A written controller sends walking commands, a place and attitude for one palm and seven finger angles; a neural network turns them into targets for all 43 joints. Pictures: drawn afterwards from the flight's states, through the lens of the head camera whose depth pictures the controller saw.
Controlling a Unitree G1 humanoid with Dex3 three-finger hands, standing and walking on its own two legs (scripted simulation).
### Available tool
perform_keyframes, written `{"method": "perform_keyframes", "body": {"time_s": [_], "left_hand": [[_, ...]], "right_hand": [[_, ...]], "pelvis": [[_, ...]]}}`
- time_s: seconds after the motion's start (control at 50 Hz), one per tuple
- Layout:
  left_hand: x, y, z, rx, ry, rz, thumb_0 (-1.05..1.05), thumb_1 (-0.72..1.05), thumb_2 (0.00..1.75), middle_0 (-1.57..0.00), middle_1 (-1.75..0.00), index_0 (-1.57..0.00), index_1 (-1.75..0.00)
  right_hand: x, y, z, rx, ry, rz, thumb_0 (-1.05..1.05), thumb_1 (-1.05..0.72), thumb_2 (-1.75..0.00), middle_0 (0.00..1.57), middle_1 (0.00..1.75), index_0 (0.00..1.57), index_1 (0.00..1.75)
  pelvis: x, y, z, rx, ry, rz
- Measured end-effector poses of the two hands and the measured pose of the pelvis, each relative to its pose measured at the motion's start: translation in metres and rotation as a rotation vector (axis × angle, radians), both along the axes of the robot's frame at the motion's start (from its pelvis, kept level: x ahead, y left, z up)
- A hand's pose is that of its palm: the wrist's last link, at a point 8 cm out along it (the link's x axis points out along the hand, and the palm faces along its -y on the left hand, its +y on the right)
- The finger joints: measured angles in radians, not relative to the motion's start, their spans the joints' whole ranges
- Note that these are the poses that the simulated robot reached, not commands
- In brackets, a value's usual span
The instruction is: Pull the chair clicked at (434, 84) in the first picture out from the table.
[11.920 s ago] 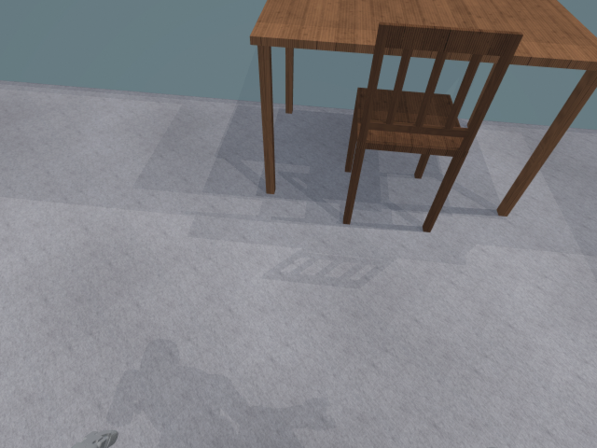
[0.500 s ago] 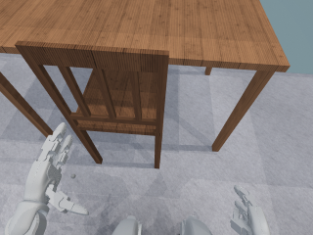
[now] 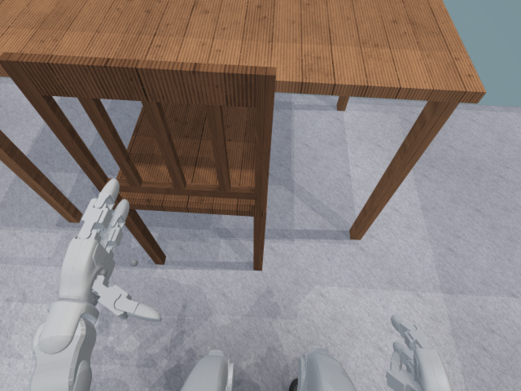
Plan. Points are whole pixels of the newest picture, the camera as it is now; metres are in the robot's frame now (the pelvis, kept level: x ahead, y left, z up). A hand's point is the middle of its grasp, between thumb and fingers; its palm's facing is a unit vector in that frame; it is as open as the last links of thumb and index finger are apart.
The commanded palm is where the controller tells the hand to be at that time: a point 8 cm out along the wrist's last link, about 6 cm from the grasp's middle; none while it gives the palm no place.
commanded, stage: aim the fingers beside a spindle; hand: left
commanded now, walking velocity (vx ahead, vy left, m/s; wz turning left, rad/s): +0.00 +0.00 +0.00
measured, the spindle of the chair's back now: (168, 149) +0.53 +0.20 -0.02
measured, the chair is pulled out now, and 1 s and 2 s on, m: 0.00 0.00 0.00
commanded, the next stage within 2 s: push the fingers through the gap in 1.68 s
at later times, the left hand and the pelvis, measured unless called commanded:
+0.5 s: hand (151, 231) +0.34 +0.19 +0.02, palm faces -0.04 -1.00 -0.04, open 16.9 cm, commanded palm +0.33 +0.24 +0.01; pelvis -0.01 +0.00 -0.01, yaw -1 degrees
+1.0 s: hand (163, 211) +0.39 +0.18 +0.00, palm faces -0.03 -1.00 -0.04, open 16.9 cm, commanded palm +0.36 +0.23 +0.00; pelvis -0.01 +0.00 -0.02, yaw -1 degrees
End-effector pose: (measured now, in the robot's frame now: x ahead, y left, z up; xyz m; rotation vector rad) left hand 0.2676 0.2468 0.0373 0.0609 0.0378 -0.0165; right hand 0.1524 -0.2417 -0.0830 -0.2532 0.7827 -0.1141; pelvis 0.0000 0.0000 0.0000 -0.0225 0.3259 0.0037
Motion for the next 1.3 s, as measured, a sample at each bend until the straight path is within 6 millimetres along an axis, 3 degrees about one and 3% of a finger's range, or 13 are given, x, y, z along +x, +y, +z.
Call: {"method": "perform_keyframes", "body": {"time_s": [0.38, 0.9, 1.1, 1.3], "left_hand": [[0.049, -0.002, -0.018, -0.016, -0.002, -0.007, -0.01, -0.50, 0.30, -0.06, -0.08, -0.06, -0.08], [0.100, -0.013, -0.040, -0.026, -0.007, -0.009, -0.01, -0.50, 0.30, -0.06, -0.08, -0.06, -0.08], [0.095, -0.009, -0.039, -0.020, -0.007, -0.005, -0.01, -0.50, 0.30, -0.06, -0.08, -0.06, -0.08], [0.092, -0.012, -0.039, -0.027, -0.024, -0.008, -0.01, -0.50, 0.30, -0.06, -0.08, -0.06, -0.08]], "right_hand": [[-0.018, -0.008, -0.018, -0.019, 0.081, -0.027, 0.01, -0.90, -0.90, 0.21, 0.30, 0.21, 0.30], [-0.053, -0.011, -0.043, -0.023, 0.231, -0.072, 0.01, -0.91, -0.90, 0.21, 0.30, 0.21, 0.30], [-0.060, -0.009, -0.041, -0.008, 0.263, -0.091, 0.01, -0.91, -0.90, 0.21, 0.30, 0.21, 0.30], [-0.049, -0.008, -0.039, -0.024, 0.248, -0.073, 0.01, -0.91, -0.90, 0.21, 0.30, 0.21, 0.30]], "pelvis": [[-0.006, -0.001, -0.011, 0.002, 0.039, -0.007], [-0.010, 0.003, -0.024, 0.000, 0.094, -0.016], [-0.007, 0.005, -0.020, -0.001, 0.095, -0.023], [-0.006, 0.006, -0.020, -0.007, 0.092, -0.014]]}}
